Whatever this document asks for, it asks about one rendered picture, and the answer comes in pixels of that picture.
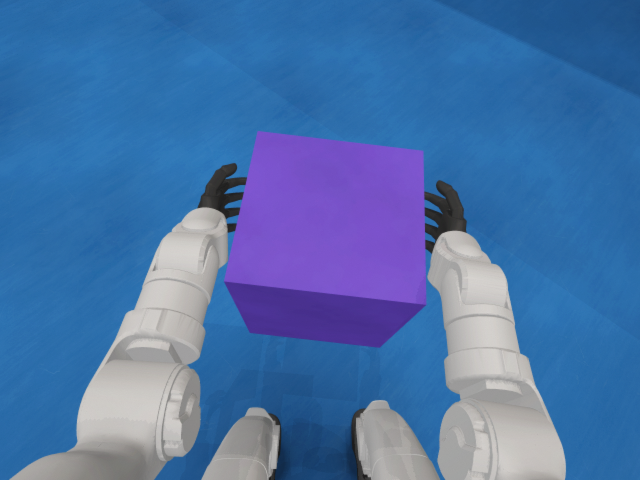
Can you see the robot right forearm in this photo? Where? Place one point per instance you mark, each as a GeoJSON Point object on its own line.
{"type": "Point", "coordinates": [484, 360]}

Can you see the robot left forearm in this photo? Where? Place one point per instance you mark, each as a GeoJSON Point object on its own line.
{"type": "Point", "coordinates": [167, 322]}

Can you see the robot right upper arm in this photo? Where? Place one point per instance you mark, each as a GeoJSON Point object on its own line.
{"type": "Point", "coordinates": [484, 440]}

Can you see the carton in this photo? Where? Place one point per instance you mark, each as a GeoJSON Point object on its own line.
{"type": "Point", "coordinates": [330, 240]}

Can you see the robot right hand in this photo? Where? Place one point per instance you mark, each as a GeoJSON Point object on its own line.
{"type": "Point", "coordinates": [451, 218]}

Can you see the right robot thigh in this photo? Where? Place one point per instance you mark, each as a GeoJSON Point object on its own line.
{"type": "Point", "coordinates": [387, 442]}

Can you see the robot left upper arm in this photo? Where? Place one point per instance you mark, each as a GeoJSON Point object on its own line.
{"type": "Point", "coordinates": [137, 415]}

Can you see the robot left hand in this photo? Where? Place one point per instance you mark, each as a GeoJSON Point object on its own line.
{"type": "Point", "coordinates": [214, 196]}

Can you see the robot right shin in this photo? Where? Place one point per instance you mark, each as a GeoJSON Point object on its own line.
{"type": "Point", "coordinates": [378, 404]}

